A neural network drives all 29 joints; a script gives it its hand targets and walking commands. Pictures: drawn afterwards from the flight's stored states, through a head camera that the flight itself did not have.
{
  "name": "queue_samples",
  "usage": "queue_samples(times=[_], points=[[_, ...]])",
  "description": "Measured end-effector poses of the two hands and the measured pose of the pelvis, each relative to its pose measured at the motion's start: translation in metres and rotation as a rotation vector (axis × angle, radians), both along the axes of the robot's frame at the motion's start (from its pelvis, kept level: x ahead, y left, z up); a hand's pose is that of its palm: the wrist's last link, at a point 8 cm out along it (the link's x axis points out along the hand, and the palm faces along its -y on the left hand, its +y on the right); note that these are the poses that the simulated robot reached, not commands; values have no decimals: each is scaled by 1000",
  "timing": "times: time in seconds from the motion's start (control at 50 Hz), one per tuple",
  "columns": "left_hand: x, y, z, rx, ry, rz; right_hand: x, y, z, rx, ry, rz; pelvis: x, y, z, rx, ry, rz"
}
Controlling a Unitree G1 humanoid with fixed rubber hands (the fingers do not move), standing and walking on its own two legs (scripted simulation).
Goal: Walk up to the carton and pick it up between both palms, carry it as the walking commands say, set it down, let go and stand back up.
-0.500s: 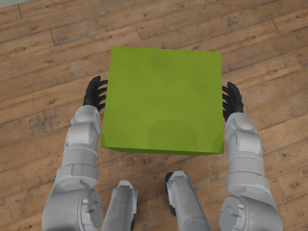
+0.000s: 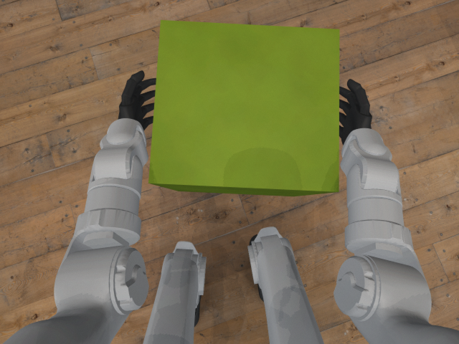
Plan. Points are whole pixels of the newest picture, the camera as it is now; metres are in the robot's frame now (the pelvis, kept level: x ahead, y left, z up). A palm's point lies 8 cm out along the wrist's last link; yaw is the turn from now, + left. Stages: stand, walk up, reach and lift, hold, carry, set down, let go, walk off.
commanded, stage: set down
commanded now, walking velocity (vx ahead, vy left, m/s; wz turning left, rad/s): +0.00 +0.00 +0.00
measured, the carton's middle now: (241, 127) +0.49 -0.07 -0.17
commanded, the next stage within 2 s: none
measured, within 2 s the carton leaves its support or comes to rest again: rests again in 1.78 s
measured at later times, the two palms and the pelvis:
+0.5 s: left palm (150, 124) +0.51 +0.11 -0.18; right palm (334, 131) +0.46 -0.25 -0.18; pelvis -0.02 +0.00 -0.07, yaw +1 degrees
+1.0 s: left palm (163, 127) +0.54 +0.10 -0.27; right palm (321, 133) +0.48 -0.26 -0.27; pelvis -0.02 +0.00 -0.13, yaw +2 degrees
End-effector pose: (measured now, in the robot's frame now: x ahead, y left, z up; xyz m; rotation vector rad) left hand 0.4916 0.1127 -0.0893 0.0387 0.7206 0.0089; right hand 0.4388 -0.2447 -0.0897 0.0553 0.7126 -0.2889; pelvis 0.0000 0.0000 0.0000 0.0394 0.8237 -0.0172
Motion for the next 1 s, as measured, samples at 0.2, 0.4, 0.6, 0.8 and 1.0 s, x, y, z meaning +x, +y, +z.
queue_samples(times=[0.2,0.4,0.6,0.8,1.0], points=[[9,-3,-35,5,-1,0,10,-3,-35,-3,1,4,-9,-3,-29,6,12,5],[19,-5,-70,9,-2,-2,20,-5,-71,-9,2,8,-16,-4,-56,8,25,13],[27,-8,-107,12,4,-10,27,-8,-107,-18,10,11,-19,-4,-83,6,33,19],[36,-11,-143,20,13,-18,35,-11,-143,-27,21,20,-21,-4,-106,6,24,25],[44,-14,-177,33,21,-24,44,-14,-177,-34,33,30,-21,-5,-126,6,-5,31]])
